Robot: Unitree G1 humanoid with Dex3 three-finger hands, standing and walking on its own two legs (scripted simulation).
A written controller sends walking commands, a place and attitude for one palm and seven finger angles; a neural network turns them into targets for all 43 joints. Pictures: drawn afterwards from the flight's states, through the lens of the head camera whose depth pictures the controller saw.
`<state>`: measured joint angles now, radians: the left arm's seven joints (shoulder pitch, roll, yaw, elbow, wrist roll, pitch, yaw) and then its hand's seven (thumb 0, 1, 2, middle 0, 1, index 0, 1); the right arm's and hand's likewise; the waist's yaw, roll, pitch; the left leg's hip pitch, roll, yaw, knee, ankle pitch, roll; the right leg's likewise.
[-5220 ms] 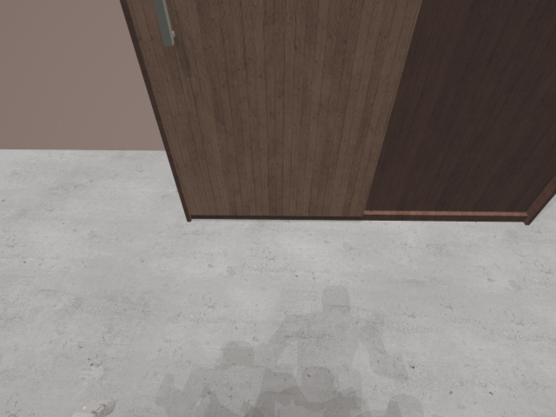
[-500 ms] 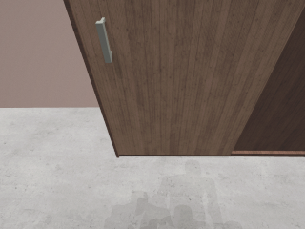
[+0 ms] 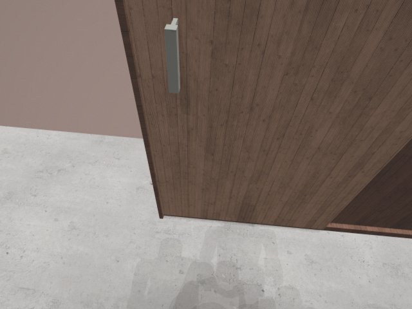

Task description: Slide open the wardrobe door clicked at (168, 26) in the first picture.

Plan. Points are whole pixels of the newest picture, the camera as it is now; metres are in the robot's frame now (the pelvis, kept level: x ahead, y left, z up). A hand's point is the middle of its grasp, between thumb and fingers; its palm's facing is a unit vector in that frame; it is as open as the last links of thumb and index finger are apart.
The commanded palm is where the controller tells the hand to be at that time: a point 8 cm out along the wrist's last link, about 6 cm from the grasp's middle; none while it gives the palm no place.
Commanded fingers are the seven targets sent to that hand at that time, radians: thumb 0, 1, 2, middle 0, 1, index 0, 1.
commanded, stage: take the last steps up to it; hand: left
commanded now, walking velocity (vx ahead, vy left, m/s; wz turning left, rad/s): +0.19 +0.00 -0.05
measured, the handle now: (174, 56) +0.61 +0.14 +0.18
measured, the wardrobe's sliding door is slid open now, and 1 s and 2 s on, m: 0.00 0.00 0.00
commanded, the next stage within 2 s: come to a stop and stand still in 0.14 s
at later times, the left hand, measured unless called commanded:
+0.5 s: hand (152, 271) +0.22 +0.14 -0.15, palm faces +0.03 -0.98 -0.21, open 7.3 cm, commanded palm none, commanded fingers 0.00 0.90 0.90 -0.20 -0.30 -0.20 -0.30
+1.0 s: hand out of the picture +0.05 +0.24 -0.16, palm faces +0.09 -0.97 -0.22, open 7.4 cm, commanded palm none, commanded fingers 0.00 0.90 0.90 -0.20 -0.30 -0.20 -0.30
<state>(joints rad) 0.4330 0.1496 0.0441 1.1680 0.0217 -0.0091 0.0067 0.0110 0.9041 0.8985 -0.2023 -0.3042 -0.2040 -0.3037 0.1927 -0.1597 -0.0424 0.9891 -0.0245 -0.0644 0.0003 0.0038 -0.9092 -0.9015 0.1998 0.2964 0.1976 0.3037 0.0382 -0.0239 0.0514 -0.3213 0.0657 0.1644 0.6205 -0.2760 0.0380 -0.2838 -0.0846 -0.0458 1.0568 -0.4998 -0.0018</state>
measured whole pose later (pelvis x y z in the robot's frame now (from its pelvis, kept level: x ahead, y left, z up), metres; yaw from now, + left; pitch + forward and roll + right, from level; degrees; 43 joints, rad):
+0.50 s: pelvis +0.11 -0.02 +0.01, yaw +1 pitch -1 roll +2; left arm 0.10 0.10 0.03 1.00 0.02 -0.02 0.04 0.00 0.91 0.90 -0.20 -0.30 -0.21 -0.30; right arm 0.30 -0.13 -0.05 1.11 0.00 0.03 -0.04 0.01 -0.91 -0.90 0.20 0.30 0.20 0.30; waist -0.03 0.03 0.09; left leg -0.31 0.03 0.05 0.94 -0.56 -0.04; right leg -0.33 -0.06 -0.15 0.54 -0.19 -0.06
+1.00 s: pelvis +0.05 +0.05 +0.02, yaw +0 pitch +0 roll +0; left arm 0.29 0.21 0.06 1.06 0.02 0.05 0.03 0.01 0.91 0.90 -0.20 -0.30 -0.20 -0.30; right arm 0.26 -0.14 -0.03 1.03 -0.02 0.01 -0.04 0.01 -0.92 -0.90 0.20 0.30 0.20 0.30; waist 0.02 -0.04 0.02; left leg -0.20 -0.01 0.07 0.42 -0.22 0.05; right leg -0.36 -0.03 0.00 0.84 -0.39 0.04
